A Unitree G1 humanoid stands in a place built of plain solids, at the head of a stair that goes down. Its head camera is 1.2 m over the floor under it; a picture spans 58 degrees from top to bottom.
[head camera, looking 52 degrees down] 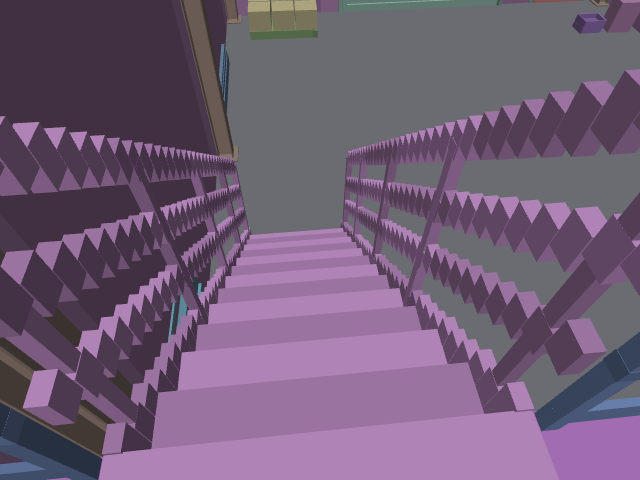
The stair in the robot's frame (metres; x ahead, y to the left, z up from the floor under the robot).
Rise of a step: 0.21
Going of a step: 0.23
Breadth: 1.13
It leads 6 degrees to the left of straight ahead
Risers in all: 13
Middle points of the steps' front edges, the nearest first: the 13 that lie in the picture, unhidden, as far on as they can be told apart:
0.30 -0.01 0.00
0.53 0.01 -0.21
0.75 0.03 -0.41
0.98 0.06 -0.62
1.20 0.08 -0.83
1.43 0.10 -1.04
1.65 0.12 -1.24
1.88 0.15 -1.45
2.10 0.17 -1.66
2.33 0.19 -1.87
2.56 0.21 -2.08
2.78 0.24 -2.28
3.01 0.26 -2.49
